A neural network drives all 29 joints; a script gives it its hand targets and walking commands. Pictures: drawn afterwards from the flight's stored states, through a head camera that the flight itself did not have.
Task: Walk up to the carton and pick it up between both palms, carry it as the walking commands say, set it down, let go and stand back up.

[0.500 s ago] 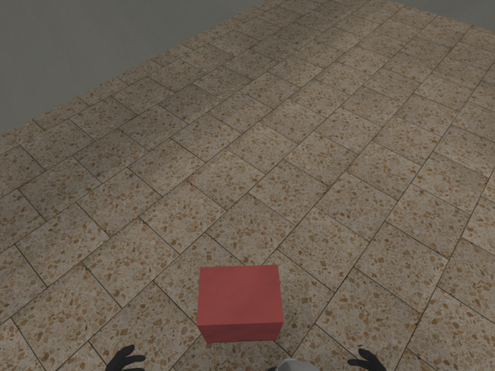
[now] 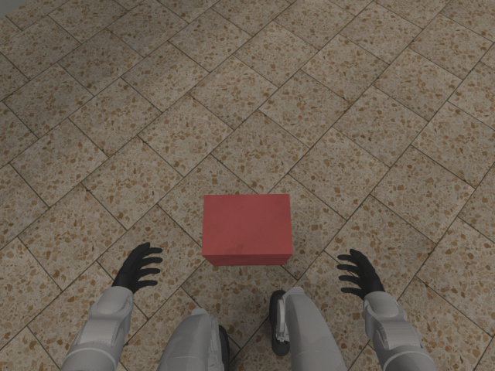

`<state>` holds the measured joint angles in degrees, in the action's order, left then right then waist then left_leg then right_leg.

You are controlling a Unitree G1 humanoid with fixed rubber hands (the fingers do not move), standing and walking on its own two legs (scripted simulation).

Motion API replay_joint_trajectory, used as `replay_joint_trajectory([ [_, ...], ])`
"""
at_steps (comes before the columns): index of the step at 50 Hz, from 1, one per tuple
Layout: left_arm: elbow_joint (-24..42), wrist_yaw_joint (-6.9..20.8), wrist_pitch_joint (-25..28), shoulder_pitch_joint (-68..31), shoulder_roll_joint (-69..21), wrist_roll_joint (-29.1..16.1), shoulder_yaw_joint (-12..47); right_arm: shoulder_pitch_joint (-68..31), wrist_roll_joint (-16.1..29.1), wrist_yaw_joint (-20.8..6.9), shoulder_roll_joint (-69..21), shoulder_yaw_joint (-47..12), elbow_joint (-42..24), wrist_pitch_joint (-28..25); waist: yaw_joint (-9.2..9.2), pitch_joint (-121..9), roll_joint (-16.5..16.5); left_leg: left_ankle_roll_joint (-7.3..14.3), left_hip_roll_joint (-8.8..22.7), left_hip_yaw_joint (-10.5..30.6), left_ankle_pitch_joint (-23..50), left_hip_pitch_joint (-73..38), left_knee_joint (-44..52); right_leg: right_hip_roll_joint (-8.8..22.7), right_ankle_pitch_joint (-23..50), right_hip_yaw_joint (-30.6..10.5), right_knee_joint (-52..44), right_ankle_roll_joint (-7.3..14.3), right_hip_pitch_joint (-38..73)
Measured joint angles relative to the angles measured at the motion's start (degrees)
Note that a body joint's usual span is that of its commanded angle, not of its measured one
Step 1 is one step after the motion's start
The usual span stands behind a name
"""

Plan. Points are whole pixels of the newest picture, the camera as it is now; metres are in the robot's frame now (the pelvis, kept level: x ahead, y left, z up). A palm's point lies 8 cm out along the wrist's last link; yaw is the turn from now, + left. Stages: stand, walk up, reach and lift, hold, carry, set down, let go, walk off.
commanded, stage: reach and lift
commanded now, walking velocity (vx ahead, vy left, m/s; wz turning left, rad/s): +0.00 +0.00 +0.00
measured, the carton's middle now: (247, 233) +0.43 +0.01 -0.57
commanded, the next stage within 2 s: none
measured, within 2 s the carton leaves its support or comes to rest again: neither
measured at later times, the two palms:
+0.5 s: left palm (148, 223) +0.36 +0.20 -0.16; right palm (349, 220) +0.37 -0.21 -0.18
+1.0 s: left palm (149, 209) +0.41 +0.22 -0.22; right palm (338, 203) +0.42 -0.21 -0.24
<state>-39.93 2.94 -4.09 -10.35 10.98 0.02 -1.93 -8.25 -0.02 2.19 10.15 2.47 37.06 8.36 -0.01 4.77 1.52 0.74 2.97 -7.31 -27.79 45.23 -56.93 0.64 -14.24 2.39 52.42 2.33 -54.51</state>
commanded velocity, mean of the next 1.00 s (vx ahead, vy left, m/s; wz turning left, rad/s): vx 0.00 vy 0.00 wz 0.00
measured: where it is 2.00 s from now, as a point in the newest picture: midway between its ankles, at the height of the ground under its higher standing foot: (251, 353)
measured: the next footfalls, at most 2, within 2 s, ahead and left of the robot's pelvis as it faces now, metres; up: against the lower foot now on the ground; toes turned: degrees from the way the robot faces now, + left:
none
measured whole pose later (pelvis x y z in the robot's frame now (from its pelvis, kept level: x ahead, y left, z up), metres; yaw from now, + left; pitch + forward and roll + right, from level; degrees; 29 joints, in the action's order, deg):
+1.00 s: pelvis -0.03 +0.00 -0.08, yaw +4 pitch +48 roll +3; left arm -42.0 0.0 -3.7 -47.4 16.1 -6.4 -8.5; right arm -49.6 0.9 2.2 15.4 15.3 46.4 4.9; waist 0.0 -4.8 0.6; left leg 1.0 1.9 -5.6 -26.4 93.0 -71.6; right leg 2.3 -11.8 2.3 64.3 2.8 -100.4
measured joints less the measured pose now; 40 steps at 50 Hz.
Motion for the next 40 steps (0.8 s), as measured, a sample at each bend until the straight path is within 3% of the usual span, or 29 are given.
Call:
replay_joint_trajectory([
  [6,0.0,-1.2,-2.8,-6.6,0.0,0.0,-0.1,-8.2,0.0,0.0,0.7,0.8,0.2,0.3,0.00,-0.3,0.0,0.2,0.0,0.0,0.3,3.6,-2.1,0.2,0.9,0.0,1.0,-0.2,-3.1],
  [12,-0.3,-1.8,-3.7,-12.2,0.0,0.0,-0.3,-17.3,0.0,0.1,0.8,2.5,4.4,0.4,-0.01,0.0,-0.3,0.2,-0.1,0.0,0.3,8.7,-4.2,0.4,1.3,-0.1,2.7,-0.2,-8.1],
  [27,-0.8,-2.9,-0.2,-26.2,3.2,-3.8,-4.1,-30.8,0.4,2.7,2.6,5.5,5.7,-1.4,0.00,-2.6,-1.4,0.3,-0.1,0.0,0.9,26.1,-7.5,0.7,1.8,-0.1,6.1,0.8,-25.6],
  [40,-2.0,-2.9,0.1,-35.8,5.1,-6.4,-5.1,-41.9,0.9,2.0,4.6,9.1,7.3,-2.2,0.00,-7.0,-1.4,0.3,-0.4,0.1,1.7,36.5,-8.9,1.2,2.8,-0.1,6.9,0.8,-35.6],
])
